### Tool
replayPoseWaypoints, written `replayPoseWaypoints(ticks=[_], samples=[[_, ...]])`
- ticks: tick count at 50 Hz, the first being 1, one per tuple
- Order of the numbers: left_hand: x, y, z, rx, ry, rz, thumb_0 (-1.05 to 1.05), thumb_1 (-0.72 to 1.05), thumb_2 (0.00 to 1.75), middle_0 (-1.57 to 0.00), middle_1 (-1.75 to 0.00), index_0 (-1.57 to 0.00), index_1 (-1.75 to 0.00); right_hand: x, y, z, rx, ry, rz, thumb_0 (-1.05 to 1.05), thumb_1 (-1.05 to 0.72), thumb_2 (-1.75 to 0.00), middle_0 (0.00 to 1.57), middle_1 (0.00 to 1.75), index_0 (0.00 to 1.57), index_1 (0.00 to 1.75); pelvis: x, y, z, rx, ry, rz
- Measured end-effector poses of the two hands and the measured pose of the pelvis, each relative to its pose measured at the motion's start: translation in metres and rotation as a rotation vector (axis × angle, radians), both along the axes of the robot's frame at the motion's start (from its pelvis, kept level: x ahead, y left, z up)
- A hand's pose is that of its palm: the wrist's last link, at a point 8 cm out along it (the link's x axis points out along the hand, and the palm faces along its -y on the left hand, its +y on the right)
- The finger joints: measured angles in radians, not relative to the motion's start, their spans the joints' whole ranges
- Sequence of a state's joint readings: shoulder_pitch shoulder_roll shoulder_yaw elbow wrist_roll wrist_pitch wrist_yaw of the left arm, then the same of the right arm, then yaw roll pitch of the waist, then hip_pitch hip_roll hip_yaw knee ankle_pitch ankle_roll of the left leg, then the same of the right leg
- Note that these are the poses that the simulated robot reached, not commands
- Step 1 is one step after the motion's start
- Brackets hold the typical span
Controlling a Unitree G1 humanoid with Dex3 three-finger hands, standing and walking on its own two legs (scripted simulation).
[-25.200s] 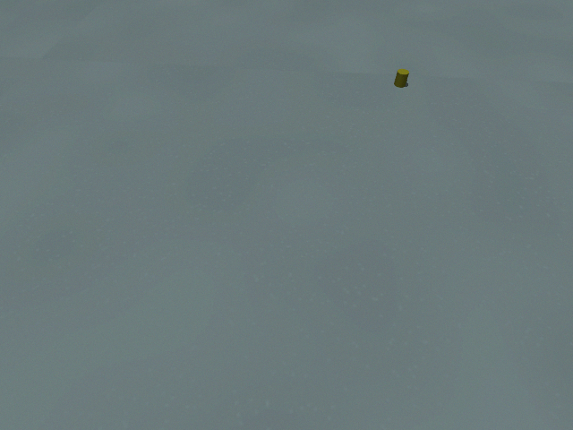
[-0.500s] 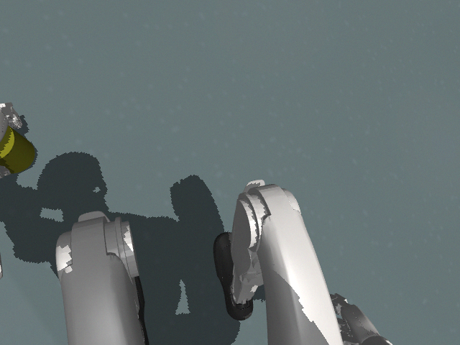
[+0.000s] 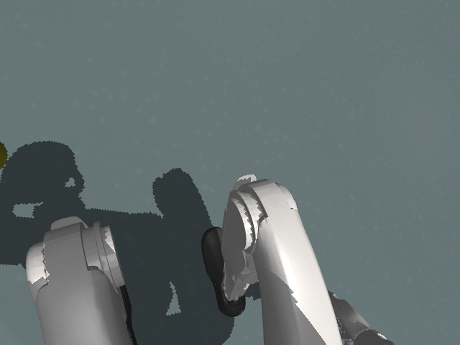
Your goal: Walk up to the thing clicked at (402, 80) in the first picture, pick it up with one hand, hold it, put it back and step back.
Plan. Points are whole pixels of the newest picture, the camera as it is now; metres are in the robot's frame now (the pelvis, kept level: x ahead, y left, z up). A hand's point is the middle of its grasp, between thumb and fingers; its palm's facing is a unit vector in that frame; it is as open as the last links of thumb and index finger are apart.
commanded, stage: rest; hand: left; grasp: from above
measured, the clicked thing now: out of the picture +0.45 +0.35 -0.26
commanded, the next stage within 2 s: open in 0.32 s
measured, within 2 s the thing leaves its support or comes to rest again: neither
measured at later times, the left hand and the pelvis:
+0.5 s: hand out of the picture +0.43 +0.33 -0.22, palm faces -0.48 -0.13 -0.87, open 10.0 cm; pelvis +0.00 +0.00 +0.00, yaw -1 degrees
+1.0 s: hand out of the picture +0.44 +0.33 -0.23, palm faces -0.46 -0.12 -0.88, open 13.3 cm; pelvis +0.00 +0.01 +0.00, yaw -2 degrees
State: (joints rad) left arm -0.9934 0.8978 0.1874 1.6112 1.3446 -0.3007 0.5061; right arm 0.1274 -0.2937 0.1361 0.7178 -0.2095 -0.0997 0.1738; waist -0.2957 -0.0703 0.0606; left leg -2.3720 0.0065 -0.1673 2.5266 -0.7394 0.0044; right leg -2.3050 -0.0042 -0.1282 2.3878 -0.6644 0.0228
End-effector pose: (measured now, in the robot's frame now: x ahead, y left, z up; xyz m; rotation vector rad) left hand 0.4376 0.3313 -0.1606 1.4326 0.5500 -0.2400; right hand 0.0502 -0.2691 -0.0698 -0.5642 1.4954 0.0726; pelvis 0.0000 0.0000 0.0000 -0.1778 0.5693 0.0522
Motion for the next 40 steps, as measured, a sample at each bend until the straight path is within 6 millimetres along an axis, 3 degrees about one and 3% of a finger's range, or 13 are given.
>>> replayPoseWaypoints(ticks=[15, 26, 32, 40], samples=[[-0.001, 0.006, -0.001, 0.023, 0.002, 0.006, 0.01, -0.04, 0.68, -0.6, -0.79, -0.62, -0.75, 0.006, 0.005, 0.0, 0.02, -0.022, 0.058, 0.0, -0.91, -0.89, 0.2, 0.3, 0.2, 0.3, -0.001, 0.002, -0.003, -0.012, -0.019, -0.005], [-0.001, 0.007, -0.001, 0.016, 0.008, 0.014, 0.01, -0.04, 0.68, -0.58, -0.81, -0.6, -0.77, -0.001, 0.009, 0.006, 0.027, -0.035, 0.082, 0.0, -0.91, -0.89, 0.2, 0.3, 0.21, 0.3, -0.005, 0.003, -0.003, -0.021, -0.043, -0.009], [-0.004, 0.005, -0.006, 0.01, 0.015, 0.005, 0.01, -0.06, 0.72, -0.48, -0.88, -0.5, -0.83, -0.008, 0.01, 0.01, 0.017, -0.021, 0.086, 0.0, -0.91, -0.89, 0.2, 0.3, 0.21, 0.3, -0.006, 0.003, -0.004, -0.026, -0.05, -0.013], [0.0, 0.004, -0.01, 0.015, -0.014, -0.005, 0.01, -0.25, 0.83, -0.3, -0.98, -0.33, -0.95, -0.011, 0.01, 0.014, 0.011, -0.006, 0.101, 0.0, -0.9, -0.89, 0.2, 0.3, 0.21, 0.3, -0.006, 0.004, -0.005, -0.033, -0.051, -0.015]])
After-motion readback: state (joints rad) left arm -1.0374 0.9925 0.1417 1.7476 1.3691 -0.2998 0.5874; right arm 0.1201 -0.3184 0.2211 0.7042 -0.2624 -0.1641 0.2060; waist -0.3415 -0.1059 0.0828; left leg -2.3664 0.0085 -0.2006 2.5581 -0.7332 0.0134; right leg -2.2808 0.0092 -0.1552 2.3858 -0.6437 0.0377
